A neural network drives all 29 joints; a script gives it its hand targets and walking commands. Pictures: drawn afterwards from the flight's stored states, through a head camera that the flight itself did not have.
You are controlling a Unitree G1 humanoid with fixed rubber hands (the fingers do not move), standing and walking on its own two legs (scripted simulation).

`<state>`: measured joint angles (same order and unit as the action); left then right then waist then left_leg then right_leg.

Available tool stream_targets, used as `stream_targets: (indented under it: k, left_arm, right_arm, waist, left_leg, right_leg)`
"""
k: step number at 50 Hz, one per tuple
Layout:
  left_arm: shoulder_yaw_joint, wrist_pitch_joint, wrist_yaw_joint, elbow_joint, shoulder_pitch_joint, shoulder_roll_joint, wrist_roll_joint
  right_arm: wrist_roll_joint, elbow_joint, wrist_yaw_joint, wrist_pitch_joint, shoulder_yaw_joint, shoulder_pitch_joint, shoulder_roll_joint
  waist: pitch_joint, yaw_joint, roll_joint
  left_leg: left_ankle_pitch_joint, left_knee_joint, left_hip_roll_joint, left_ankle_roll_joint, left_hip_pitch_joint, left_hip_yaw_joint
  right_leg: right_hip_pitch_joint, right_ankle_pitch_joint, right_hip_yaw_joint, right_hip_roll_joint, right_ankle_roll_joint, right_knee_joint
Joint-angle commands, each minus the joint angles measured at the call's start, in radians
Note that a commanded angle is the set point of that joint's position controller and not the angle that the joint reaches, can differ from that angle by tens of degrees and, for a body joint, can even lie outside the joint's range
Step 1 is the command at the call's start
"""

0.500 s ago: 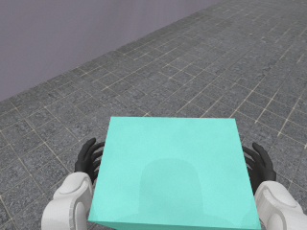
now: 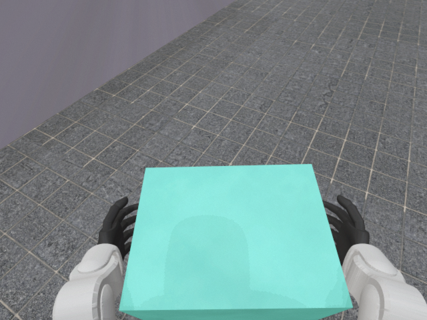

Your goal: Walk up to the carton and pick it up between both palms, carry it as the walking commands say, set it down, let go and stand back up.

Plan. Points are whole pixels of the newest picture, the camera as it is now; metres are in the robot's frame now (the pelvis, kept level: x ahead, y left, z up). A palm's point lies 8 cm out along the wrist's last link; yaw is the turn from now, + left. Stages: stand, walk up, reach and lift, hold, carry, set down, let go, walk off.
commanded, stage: carry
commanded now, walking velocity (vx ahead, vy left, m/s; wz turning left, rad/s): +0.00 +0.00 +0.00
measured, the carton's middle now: (229, 253) +0.24 +0.00 +0.00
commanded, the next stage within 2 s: none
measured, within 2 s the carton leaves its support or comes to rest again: neither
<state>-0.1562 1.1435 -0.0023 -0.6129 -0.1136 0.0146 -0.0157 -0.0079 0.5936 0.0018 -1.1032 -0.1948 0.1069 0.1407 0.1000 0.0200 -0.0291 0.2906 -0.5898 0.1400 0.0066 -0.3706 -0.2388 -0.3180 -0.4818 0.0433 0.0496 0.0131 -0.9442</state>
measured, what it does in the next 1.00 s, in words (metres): walks ahead: right foot, then right foot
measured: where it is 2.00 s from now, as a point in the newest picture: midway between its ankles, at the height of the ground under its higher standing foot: (224, 264)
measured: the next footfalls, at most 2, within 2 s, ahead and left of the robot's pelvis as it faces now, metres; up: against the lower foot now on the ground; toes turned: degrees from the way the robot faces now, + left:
right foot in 0.14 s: +0.15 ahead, -0.07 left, +0.00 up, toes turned -10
right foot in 0.68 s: +0.26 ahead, -0.06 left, +0.00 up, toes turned -9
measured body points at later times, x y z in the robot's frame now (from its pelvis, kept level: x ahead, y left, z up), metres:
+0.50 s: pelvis +0.21 -0.01 +0.00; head +0.22 +0.00 +0.45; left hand +0.43 +0.19 +0.08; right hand +0.46 -0.18 +0.10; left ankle +0.03 +0.12 -0.70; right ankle +0.12 -0.06 -0.72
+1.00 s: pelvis +0.39 +0.03 -0.01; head +0.40 +0.03 +0.44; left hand +0.66 +0.21 +0.05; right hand +0.64 -0.17 +0.05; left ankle +0.39 +0.14 -0.73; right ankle +0.23 -0.05 -0.72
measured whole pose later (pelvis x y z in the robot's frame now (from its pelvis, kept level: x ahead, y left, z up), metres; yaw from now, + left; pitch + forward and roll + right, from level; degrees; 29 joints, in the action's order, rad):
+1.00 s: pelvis +0.39 +0.03 -0.01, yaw -4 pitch +5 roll +1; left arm -0.17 1.00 0.02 -0.37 -0.03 0.02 -0.07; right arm -0.07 0.37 0.02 -0.99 -0.20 0.01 0.12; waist 0.10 -0.01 -0.01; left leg 0.36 -0.70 0.07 -0.02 -0.41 -0.19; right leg -0.15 -0.49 0.09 -0.03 0.00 -0.65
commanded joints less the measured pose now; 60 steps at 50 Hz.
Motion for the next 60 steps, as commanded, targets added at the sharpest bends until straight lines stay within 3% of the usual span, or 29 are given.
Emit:
stream_targets:
  k: [1,2,5,9,10,13,18,23,25,27,29,30,31,32,33,34,35,36,37,38,40,42,45,46,48,51,57,58,60]
  left_arm:
    - [0.801,-0.007,0.040,-0.177,0.312,0.769,0.251]
    - [0.790,-0.009,0.034,-0.179,0.309,0.766,0.241]
    - [0.789,-0.008,0.017,-0.179,0.332,0.760,0.217]
    - [0.725,0.021,0.001,-0.067,0.263,0.687,0.141]
    - [0.715,0.023,-0.003,-0.087,0.280,0.695,0.145]
    - [0.740,0.019,0.000,-0.131,0.318,0.716,0.193]
    - [0.815,0.013,0.015,-0.212,0.395,0.739,0.261]
    - [0.841,0.015,0.040,-0.228,0.387,0.715,0.306]
    - [0.841,0.015,0.043,-0.230,0.373,0.700,0.314]
    - [0.844,0.010,0.043,-0.247,0.368,0.670,0.318]
    - [0.839,0.014,0.047,-0.229,0.417,0.677,0.313]
    - [0.830,0.016,0.051,-0.214,0.460,0.656,0.316]
    - [0.820,0.017,0.056,-0.170,0.455,0.670,0.302]
    - [0.797,0.013,0.056,-0.156,0.448,0.675,0.301]
    - [0.767,0.010,0.056,-0.085,0.393,0.694,0.288]
    - [0.643,-0.022,0.054,0.129,0.360,0.602,0.188]
    - [0.776,-0.019,0.049,-0.120,0.324,0.740,0.262]
    - [0.768,-0.029,0.042,-0.134,0.372,0.748,0.247]
    - [0.620,-0.065,0.048,0.115,0.393,0.626,0.134]
    - [0.757,-0.064,0.041,-0.134,0.443,0.745,0.226]
    - [0.622,-0.126,0.046,0.095,0.472,0.603,0.119]
    - [0.713,-0.153,0.045,-0.077,0.495,0.689,0.189]
    - [0.779,-0.103,0.045,-0.112,0.372,0.759,0.245]
    - [0.641,-0.116,0.052,0.139,0.364,0.622,0.153]
    - [0.563,-0.168,0.062,0.222,0.379,0.511,0.102]
    - [0.655,-0.226,0.077,0.034,0.486,0.669,0.194]
    - [0.627,-0.281,0.061,0.068,0.404,0.589,0.165]
    - [0.661,-0.281,0.063,0.012,0.407,0.624,0.192]
    - [0.628,-0.283,0.062,0.052,0.426,0.571,0.171]
  right_arm:
    - [0.308,0.270,0.057,-0.018,0.884,-0.377,0.641]
    - [0.315,0.264,0.065,-0.021,0.891,-0.372,0.643]
    - [0.311,0.255,0.077,-0.034,0.881,-0.380,0.601]
    - [0.309,0.237,0.078,-0.071,0.896,-0.441,0.512]
    - [0.336,0.240,0.081,-0.079,0.911,-0.470,0.538]
    - [0.318,0.182,0.075,-0.079,0.884,-0.401,0.599]
    - [0.266,0.179,0.053,-0.053,0.817,-0.381,0.609]
    - [0.225,0.202,0.031,-0.049,0.803,-0.338,0.581]
    - [0.219,0.197,0.024,-0.047,0.795,-0.320,0.577]
    - [0.221,0.203,0.019,-0.041,0.793,-0.306,0.563]
    - [0.219,0.202,0.014,-0.043,0.795,-0.329,0.561]
    - [0.203,0.179,0.013,-0.044,0.775,-0.348,0.553]
    - [0.200,0.182,0.014,-0.040,0.768,-0.358,0.545]
    - [0.206,0.181,0.017,-0.041,0.760,-0.357,0.532]
    - [0.216,0.211,0.022,-0.041,0.773,-0.429,0.520]
    - [0.141,0.009,0.032,-0.020,0.692,-0.419,0.430]
    - [0.261,0.275,0.037,-0.026,0.867,-0.420,0.605]
    - [0.278,0.235,0.057,-0.025,0.866,-0.418,0.623]
    - [0.186,-0.054,0.077,0.012,0.718,-0.426,0.505]
    - [0.281,0.153,0.081,0.012,0.847,-0.439,0.624]
    - [0.167,-0.131,0.091,0.070,0.680,-0.435,0.499]
    - [0.232,0.047,0.084,0.107,0.773,-0.489,0.595]
    - [0.260,0.168,0.059,0.068,0.820,-0.459,0.619]
    - [0.135,-0.115,0.053,0.081,0.658,-0.397,0.469]
    - [0.075,-0.242,0.055,0.128,0.593,-0.383,0.388]
    - [0.161,-0.031,0.062,0.189,0.694,-0.487,0.556]
    - [0.123,-0.127,0.056,0.230,0.652,-0.366,0.498]
    - [0.151,-0.042,0.049,0.233,0.695,-0.378,0.528]
    - [0.115,-0.085,0.041,0.234,0.656,-0.357,0.478]
  waist:
    - [0.199,-0.002,0.192]
    - [0.214,-0.009,0.263]
    - [0.282,-0.012,0.208]
    - [0.230,-0.018,-0.104]
    - [0.194,-0.006,-0.119]
    - [0.234,-0.016,-0.114]
    - [0.270,-0.032,-0.001]
    - [0.232,-0.043,-0.072]
    - [0.234,-0.037,-0.031]
    - [0.211,-0.020,0.105]
    - [0.052,-0.008,0.293]
    - [0.021,-0.016,0.278]
    - [0.041,-0.038,0.218]
    - [0.145,-0.058,0.033]
    - [0.199,-0.075,-0.221]
    - [0.264,-0.042,-0.218]
    - [0.233,-0.040,-0.134]
    - [0.174,-0.033,-0.094]
    - [0.129,-0.042,-0.067]
    - [0.128,-0.041,-0.084]
    - [0.140,-0.038,-0.063]
    - [0.187,-0.011,-0.004]
    - [0.293,-0.038,0.189]
    - [0.280,-0.038,0.243]
    - [0.296,-0.038,0.138]
    - [0.265,-0.037,0.063]
    - [0.306,-0.042,0.204]
    - [0.304,-0.044,0.155]
    - [0.277,-0.049,-0.005]
  left_leg:
    - [-0.913,0.197,0.224,-0.044,0.511,0.241]
    - [-0.845,0.181,0.190,-0.015,0.452,0.154]
    - [-0.510,0.112,0.134,0.025,0.256,0.039]
    - [0.174,-0.080,-0.011,0.093,0.019,0.053]
    - [0.215,-0.012,0.007,0.090,0.053,0.080]
    - [-0.038,-0.003,-0.010,0.108,0.050,0.045]
    - [-0.299,0.032,-0.069,0.104,0.104,0.015]
    - [-0.190,0.076,-0.134,0.093,0.066,-0.038]
    - [-0.365,0.135,-0.152,0.086,0.156,-0.068]
    - [-0.858,0.129,-0.116,0.067,0.362,-0.037]
    - [-1.575,0.095,0.040,-0.002,0.735,0.123]
    - [-1.763,-0.003,0.090,-0.015,0.743,0.136]
    - [-1.736,-0.133,0.046,0.024,0.586,0.066]
    - [-1.341,-0.363,-0.012,0.067,0.293,-0.012]
    - [-0.279,-0.644,-0.111,0.070,-0.220,0.031]
    - [0.305,-0.641,-0.095,0.018,-0.251,0.119]
    - [0.249,-0.633,-0.089,0.015,-0.183,0.143]
    - [0.249,-0.504,-0.051,0.012,-0.201,0.164]
    - [0.328,-0.380,-0.045,0.016,-0.302,0.161]
    - [0.321,-0.307,-0.043,0.031,-0.267,0.154]
    - [0.158,-0.108,-0.082,0.047,-0.125,0.088]
    - [-0.263,0.144,-0.110,0.046,0.102,0.034]
    - [-1.241,0.036,0.112,-0.088,0.373,0.280]
    - [-1.275,-0.002,0.134,-0.133,0.394,0.294]
    - [-1.157,-0.054,0.105,-0.110,0.343,0.219]
    - [-0.964,-0.080,0.033,-0.049,0.198,0.139]
    - [-1.389,-0.051,0.048,-0.101,0.581,0.185]
    - [-1.378,-0.100,0.035,-0.091,0.525,0.153]
    - [-0.861,-0.145,-0.059,-0.038,0.214,0.067]
  right_leg:
    - [-0.276,-0.082,0.072,-0.037,0.009,0.253]
    - [-0.149,-0.004,0.113,-0.019,0.013,0.370]
    - [0.178,0.330,0.138,-0.008,0.060,0.497]
    - [0.280,1.131,-0.217,-0.366,0.196,0.534]
    - [0.236,1.151,-0.201,-0.361,0.220,0.512]
    - [0.365,1.500,-0.048,-0.279,0.098,0.386]
    - [0.424,1.484,-0.010,-0.211,0.041,0.306]
    - [0.491,1.649,-0.009,-0.217,0.011,0.275]
    - [0.436,1.596,0.052,-0.172,-0.020,0.166]
    - [0.207,1.264,0.152,-0.092,-0.058,0.003]
    - [-0.357,-0.093,0.214,0.065,-0.038,0.182]
    - [-0.382,-0.232,0.209,0.053,-0.021,0.358]
    - [-0.159,-0.097,0.221,0.073,-0.003,0.558]
    - [0.244,0.549,0.185,0.013,0.023,0.643]
    - [0.674,1.483,-0.100,-0.216,0.115,0.497]
    - [0.673,1.773,-0.193,-0.357,0.145,0.548]
    - [0.538,1.791,-0.197,-0.364,0.149,0.560]
    - [0.513,1.667,-0.181,-0.371,0.145,0.493]
    - [0.537,1.500,-0.184,-0.363,0.156,0.475]
    - [0.485,1.395,-0.140,-0.339,0.147,0.463]
    - [0.359,1.262,-0.019,-0.289,0.102,0.418]
    - [0.217,0.975,0.131,-0.195,0.032,0.294]
    - [0.027,0.161,0.106,-0.019,-0.013,0.233]
    - [-0.008,0.078,0.088,-0.018,-0.019,0.299]
    - [0.072,0.348,0.075,-0.072,-0.027,0.350]
    - [0.205,0.759,0.092,-0.108,-0.056,0.305]
    - [-0.053,0.224,0.177,0.005,-0.065,0.505]
    - [0.026,0.400,0.182,-0.001,-0.068,0.559]
    - [0.328,0.999,0.150,-0.068,-0.074,0.603]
